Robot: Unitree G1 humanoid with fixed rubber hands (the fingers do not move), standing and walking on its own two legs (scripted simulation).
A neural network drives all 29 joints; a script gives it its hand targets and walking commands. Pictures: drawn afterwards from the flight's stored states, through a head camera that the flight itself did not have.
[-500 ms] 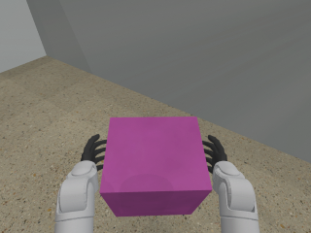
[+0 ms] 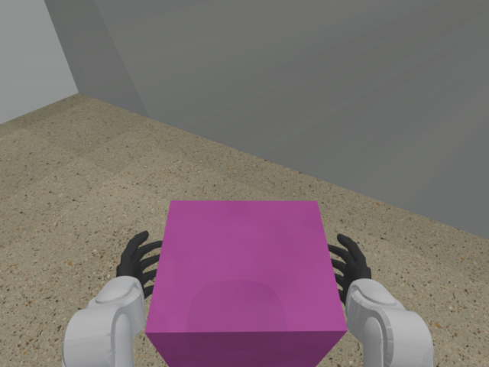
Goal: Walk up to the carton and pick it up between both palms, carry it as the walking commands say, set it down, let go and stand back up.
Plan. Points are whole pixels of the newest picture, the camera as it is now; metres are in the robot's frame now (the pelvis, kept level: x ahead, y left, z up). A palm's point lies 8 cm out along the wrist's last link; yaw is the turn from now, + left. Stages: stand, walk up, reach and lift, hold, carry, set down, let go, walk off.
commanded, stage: carry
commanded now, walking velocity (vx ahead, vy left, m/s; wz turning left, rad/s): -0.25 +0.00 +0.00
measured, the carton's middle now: (243, 292) +0.26 +0.01 +0.03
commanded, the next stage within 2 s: none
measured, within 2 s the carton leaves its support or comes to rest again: neither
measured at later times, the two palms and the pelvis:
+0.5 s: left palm out of the picture +0.06 +0.19 +0.09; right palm out of the picture +0.08 -0.12 +0.10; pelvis -0.16 +0.02 +0.01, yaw +2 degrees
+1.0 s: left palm out of the picture -0.10 +0.14 +0.11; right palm out of the picture -0.11 -0.17 +0.10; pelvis -0.34 +0.00 +0.02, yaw -1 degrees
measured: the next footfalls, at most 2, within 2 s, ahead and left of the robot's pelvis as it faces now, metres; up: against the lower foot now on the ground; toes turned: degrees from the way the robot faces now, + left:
right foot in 0.02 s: +0.02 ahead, -0.10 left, +0.00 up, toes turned -6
left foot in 0.40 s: -0.13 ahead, +0.12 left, +0.00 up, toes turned +6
